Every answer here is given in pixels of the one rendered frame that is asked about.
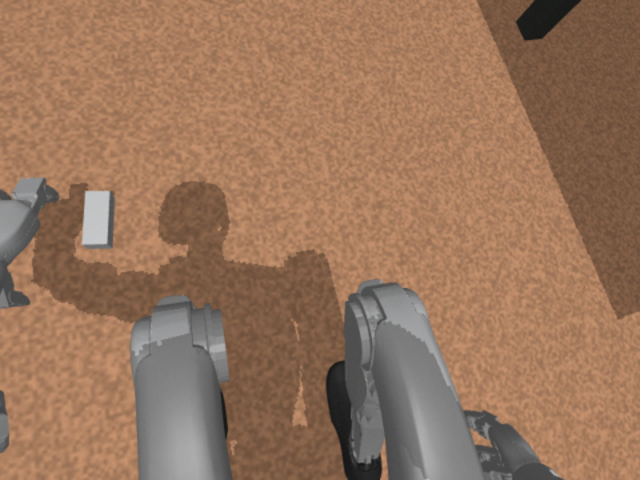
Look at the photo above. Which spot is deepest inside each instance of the small box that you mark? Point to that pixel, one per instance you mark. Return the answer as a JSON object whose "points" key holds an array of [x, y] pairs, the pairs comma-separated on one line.
{"points": [[98, 222]]}

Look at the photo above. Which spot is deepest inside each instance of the right robot arm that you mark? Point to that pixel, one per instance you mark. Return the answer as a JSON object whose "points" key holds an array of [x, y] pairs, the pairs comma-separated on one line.
{"points": [[535, 471]]}

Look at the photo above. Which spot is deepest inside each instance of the left robot hand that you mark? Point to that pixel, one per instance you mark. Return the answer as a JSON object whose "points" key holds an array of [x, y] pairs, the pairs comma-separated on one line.
{"points": [[18, 225]]}

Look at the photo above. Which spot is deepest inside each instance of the right robot foot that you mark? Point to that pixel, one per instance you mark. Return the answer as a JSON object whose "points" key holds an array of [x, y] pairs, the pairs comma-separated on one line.
{"points": [[340, 413]]}

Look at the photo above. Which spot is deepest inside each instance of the right robot hand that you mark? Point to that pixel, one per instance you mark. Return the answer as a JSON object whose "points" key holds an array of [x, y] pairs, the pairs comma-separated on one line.
{"points": [[509, 452]]}

